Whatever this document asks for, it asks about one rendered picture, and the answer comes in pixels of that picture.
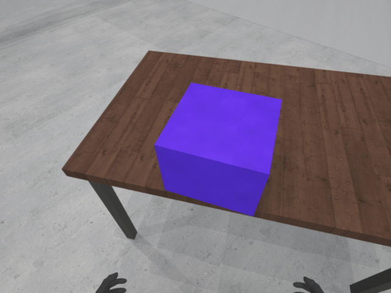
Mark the robot right hand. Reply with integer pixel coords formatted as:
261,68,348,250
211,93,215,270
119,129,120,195
293,277,324,293

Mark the carton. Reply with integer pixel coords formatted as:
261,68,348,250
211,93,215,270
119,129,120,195
154,83,282,216

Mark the table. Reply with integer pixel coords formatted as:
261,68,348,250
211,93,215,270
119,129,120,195
62,51,391,293

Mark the robot left hand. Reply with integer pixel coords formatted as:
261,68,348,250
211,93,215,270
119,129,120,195
96,272,127,293

